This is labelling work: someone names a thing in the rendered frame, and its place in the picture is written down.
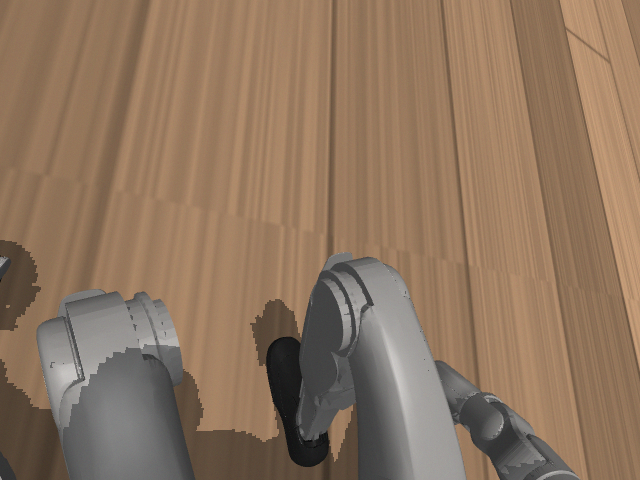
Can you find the right robot arm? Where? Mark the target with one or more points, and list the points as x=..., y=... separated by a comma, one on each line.
x=510, y=441

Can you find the left robot arm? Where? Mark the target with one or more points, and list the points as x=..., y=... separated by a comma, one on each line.
x=6, y=472

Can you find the right robot foot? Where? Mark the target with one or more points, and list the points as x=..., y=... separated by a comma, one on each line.
x=284, y=376

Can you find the right robot hand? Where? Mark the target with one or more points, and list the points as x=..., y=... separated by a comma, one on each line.
x=457, y=389

